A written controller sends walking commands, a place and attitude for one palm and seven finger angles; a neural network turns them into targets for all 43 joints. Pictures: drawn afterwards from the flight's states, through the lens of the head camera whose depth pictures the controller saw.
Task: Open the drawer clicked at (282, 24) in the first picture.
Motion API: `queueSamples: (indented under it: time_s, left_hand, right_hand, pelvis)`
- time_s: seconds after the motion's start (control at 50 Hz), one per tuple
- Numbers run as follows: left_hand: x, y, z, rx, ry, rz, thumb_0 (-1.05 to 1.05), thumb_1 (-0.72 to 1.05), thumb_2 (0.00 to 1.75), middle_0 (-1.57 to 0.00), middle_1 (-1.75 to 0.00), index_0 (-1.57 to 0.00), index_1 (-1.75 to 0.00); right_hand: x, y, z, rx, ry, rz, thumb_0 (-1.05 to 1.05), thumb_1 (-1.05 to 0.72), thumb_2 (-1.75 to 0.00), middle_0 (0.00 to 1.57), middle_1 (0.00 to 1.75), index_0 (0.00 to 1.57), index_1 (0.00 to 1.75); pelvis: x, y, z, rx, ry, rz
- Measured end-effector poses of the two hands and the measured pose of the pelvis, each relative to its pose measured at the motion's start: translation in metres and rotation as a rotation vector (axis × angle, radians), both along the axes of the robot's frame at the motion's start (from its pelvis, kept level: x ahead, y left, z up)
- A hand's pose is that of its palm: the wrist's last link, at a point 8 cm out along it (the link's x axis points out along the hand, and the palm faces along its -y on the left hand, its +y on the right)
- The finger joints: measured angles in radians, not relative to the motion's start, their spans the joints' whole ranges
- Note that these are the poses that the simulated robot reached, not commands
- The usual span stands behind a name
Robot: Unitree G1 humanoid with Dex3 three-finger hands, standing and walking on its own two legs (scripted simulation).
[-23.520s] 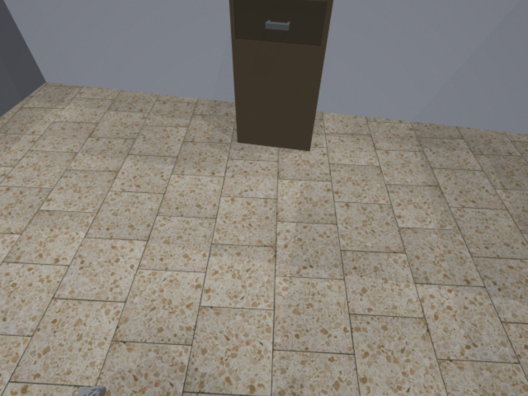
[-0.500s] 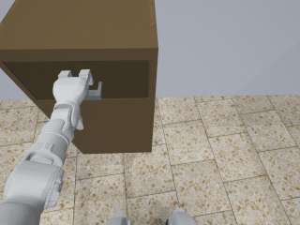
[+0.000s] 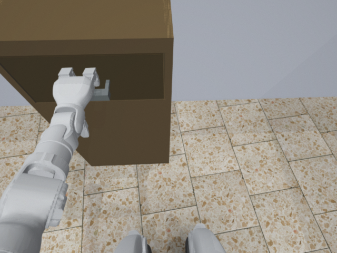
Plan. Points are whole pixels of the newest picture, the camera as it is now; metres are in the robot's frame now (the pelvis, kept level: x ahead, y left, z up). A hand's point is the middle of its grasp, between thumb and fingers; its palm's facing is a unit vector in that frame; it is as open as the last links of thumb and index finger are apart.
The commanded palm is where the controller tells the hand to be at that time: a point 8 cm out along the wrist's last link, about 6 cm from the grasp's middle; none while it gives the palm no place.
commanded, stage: lower the fingers behind the handle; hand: left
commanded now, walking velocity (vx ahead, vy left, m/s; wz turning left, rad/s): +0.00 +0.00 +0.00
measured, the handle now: (90, 89) +0.54 +0.19 +0.01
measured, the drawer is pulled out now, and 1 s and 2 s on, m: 0.00 0.00 0.00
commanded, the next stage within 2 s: lift the fingers back up to retry in 0.12 s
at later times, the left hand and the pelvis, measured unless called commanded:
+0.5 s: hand (81, 103) +0.48 +0.20 +0.03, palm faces -0.05 -0.03 -1.00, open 13.8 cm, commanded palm +0.46 +0.20 +0.08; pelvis +0.01 +0.00 +0.02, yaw +0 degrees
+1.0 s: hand (79, 89) +0.49 +0.20 +0.07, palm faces -0.04 -0.03 -1.00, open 13.8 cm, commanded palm +0.46 +0.20 +0.13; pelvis +0.05 +0.00 +0.04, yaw +0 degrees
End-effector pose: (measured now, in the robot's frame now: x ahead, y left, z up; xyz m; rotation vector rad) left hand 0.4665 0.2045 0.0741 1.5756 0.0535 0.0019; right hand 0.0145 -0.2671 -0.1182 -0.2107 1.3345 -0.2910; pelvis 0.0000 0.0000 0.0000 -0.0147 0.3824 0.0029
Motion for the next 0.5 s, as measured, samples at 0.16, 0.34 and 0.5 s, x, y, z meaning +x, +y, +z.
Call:
queueSamples:
  time_s: [0.16, 0.34, 0.5]
  left_hand:
    - [-0.001, 0.001, -0.001, -0.004, -0.014, -0.007, 0.00, -0.49, 0.30, -0.24, -1.31, -0.32, -1.20]
    - [-0.001, 0.001, 0.000, -0.009, -0.009, 0.001, 0.00, -0.49, 0.30, -0.25, -1.30, -0.32, -1.20]
    - [-0.003, 0.002, 0.007, -0.039, 0.020, -0.011, 0.00, -0.49, 0.30, -0.28, -1.23, -0.32, -1.20]
  right_hand:
    - [-0.002, 0.000, -0.001, -0.002, 0.006, 0.006, 0.00, -0.91, -0.89, 0.20, 0.30, 0.20, 0.30]
    - [0.005, 0.000, 0.002, -0.003, 0.000, 0.003, 0.00, -0.91, -0.89, 0.20, 0.30, 0.20, 0.30]
    - [0.015, 0.003, 0.015, 0.001, -0.009, -0.011, 0.00, -0.91, -0.89, 0.20, 0.30, 0.20, 0.30]
  pelvis:
    - [-0.001, 0.000, -0.001, -0.001, 0.004, 0.002]
    - [0.002, 0.001, 0.003, -0.002, -0.003, 0.002]
    - [0.014, 0.003, 0.016, -0.004, -0.032, -0.002]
